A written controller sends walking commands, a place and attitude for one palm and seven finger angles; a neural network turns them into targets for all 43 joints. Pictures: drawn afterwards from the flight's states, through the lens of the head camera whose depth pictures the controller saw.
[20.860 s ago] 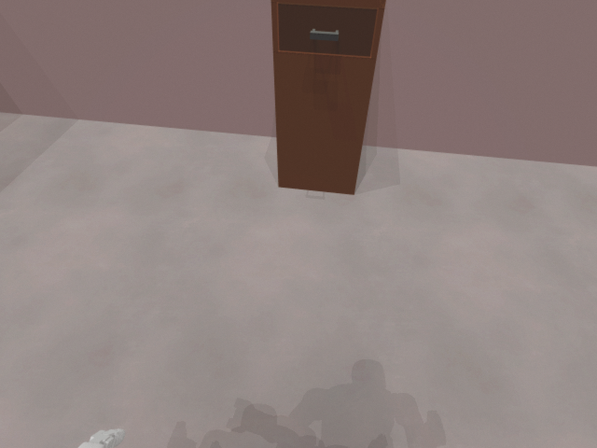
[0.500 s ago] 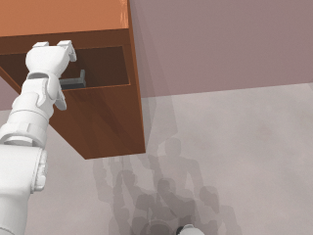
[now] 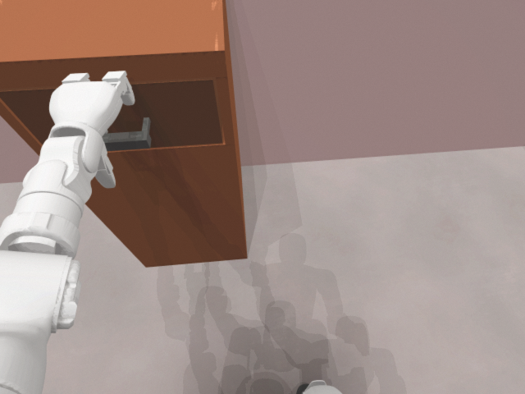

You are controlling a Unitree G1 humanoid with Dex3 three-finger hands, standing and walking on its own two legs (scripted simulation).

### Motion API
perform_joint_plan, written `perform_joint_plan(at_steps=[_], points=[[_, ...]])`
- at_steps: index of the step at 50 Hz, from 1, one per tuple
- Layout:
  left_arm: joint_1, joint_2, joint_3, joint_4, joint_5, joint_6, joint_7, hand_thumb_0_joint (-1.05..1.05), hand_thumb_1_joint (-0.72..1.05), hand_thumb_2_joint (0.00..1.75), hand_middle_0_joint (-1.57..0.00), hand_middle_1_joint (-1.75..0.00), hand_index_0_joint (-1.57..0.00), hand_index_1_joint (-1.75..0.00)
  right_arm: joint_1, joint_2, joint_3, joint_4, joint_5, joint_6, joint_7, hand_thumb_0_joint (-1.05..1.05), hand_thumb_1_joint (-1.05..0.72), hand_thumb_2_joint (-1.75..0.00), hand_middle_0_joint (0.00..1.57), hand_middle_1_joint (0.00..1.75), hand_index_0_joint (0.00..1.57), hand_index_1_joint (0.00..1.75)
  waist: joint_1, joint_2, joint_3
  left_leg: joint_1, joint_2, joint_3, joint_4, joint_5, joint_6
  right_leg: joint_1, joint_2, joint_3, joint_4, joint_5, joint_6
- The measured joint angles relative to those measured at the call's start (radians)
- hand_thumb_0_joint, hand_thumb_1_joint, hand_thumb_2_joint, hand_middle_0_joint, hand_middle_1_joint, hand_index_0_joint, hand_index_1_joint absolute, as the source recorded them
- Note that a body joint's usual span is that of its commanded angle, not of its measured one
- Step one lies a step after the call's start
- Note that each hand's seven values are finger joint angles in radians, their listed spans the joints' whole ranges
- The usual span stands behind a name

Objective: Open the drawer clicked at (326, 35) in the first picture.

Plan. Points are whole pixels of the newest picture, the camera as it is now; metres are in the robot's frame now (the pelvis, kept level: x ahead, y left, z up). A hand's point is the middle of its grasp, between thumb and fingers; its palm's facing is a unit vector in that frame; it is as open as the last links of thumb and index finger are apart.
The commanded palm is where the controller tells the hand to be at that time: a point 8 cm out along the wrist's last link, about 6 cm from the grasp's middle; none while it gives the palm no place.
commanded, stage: re-aim the fingers above the handle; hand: left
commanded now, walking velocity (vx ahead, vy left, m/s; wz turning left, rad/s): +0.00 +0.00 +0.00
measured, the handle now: (121, 132) +0.56 +0.23 +0.03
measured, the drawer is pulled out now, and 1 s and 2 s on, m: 0.00 0.00 0.00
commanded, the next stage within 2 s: lower the fingers behind the handle in 0.30 s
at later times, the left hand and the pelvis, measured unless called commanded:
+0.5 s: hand (104, 130) +0.51 +0.23 +0.08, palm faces -0.01 +0.01 -1.00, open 13.8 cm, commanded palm +0.49 +0.23 +0.13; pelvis +0.00 +0.00 +0.00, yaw +0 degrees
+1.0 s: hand (110, 146) +0.50 +0.23 +0.05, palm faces +0.00 +0.00 -1.00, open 13.8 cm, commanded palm +0.49 +0.23 +0.10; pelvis -0.01 +0.00 -0.01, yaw +0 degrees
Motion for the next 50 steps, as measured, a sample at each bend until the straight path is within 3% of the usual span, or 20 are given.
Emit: perform_joint_plan(at_steps=[11, 17, 21, 29, 35, 39, 45, 50], points=[[-0.006, 0.008, -0.003, 0.031, -0.003, 0.045, -0.010, 0.00, -0.49, 0.30, -0.31, -1.20, -0.32, -1.20, 0.011, 0.001, 0.005, 0.003, 0.006, 0.011, 0.007, 0.00, -0.91, -0.90, 0.20, 0.30, 0.21, 0.30, 0.002, 0.009, -0.004, 0.006, 0.000, 0.009, -0.005, 0.000, 0.003, 0.002, 0.001, 0.009, -0.004, 0.002, 0.003], [0.012, -0.008, -0.017, -0.006, -0.010, 0.010, -0.029, 0.00, -0.49, 0.30, -0.32, -1.20, -0.32, -1.20, 0.022, 0.005, -0.001, 0.004, 0.005, 0.009, 0.001, 0.00, -0.91, -0.90, 0.20, 0.30, 0.21, 0.30, 0.006, 0.006, 0.002, 0.014, -0.001, 0.004, -0.008, 0.002, 0.003, 0.013, -0.001, 0.004, -0.009, 0.004, 0.003], [0.011, -0.009, 0.003, -0.008, -0.003, -0.012, -0.008, 0.00, -0.49, 0.30, -0.32, -1.20, -0.32, -1.20, 0.013, 0.003, 0.003, 0.008, 0.002, 0.008, -0.001, 0.00, -0.91, -0.90, 0.20, 0.30, 0.21, 0.30, -0.001, -0.001, 0.001, 0.008, -0.001, 0.005, -0.002, 0.000, 0.003, 0.006, -0.001, 0.006, -0.002, 0.001, 0.003], [-0.031, 0.006, 0.001, 0.048, 0.009, 0.033, 0.036, 0.00, -0.49, 0.30, -0.32, -1.20, -0.32, -1.22, 0.008, -0.003, 0.004, 0.005, 0.001, -0.001, 0.009, 0.00, -0.91, -0.90, 0.20, 0.30, 0.21, 0.30, -0.004, -0.001, 0.000, -0.026, -0.001, 0.008, 0.015, -0.002, 0.003, -0.030, 0.000, 0.009, 0.015, 0.001, 0.002], [-0.023, 0.009, -0.005, 0.079, 0.005, 0.044, -0.002, 0.00, -0.49, 0.30, -0.31, -1.20, -0.32, -1.22, 0.014, -0.002, 0.006, 0.005, 0.003, 0.004, 0.005, 0.00, -0.91, -0.90, 0.20, 0.30, 0.21, 0.30, -0.010, -0.003, -0.008, -0.030, 0.002, 0.010, 0.017, -0.004, 0.003, -0.035, 0.003, 0.012, 0.016, 0.002, 0.002], [0.002, 0.013, -0.001, 0.065, 0.010, 0.006, -0.015, 0.00, -0.49, 0.30, -0.31, -1.20, -0.31, -1.21, 0.022, 0.001, 0.003, -0.001, 0.000, -0.001, -0.002, 0.00, -0.91, -0.90, 0.21, 0.30, 0.21, 0.30, -0.016, -0.008, -0.002, -0.041, 0.004, 0.009, 0.029, -0.008, 0.003, -0.044, 0.005, 0.011, 0.024, -0.001, 0.002], [0.028, 0.013, 0.031, 0.013, 0.026, -0.056, 0.035, 0.00, -0.49, 0.30, -0.32, -1.20, -0.32, -1.20, 0.027, 0.000, -0.003, 0.007, -0.015, -0.007, 0.001, 0.00, -0.91, -0.90, 0.20, 0.30, 0.21, 0.30, -0.019, -0.011, -0.003, -0.087, 0.003, 0.004, 0.069, -0.022, 0.003, -0.086, 0.003, 0.008, 0.059, -0.013, 0.003], [0.011, 0.004, 0.027, 0.036, 0.031, -0.010, 0.099, 0.00, -0.49, 0.30, -0.32, -1.20, -0.31, -1.20, 0.023, -0.001, -0.007, 0.025, -0.021, -0.008, 0.021, 0.00, -0.91, -0.90, 0.20, 0.30, 0.21, 0.30, -0.016, -0.002, -0.015, -0.122, 0.002, 0.000, 0.100, -0.034, 0.004, -0.118, 0.002, 0.005, 0.085, -0.023, 0.005]])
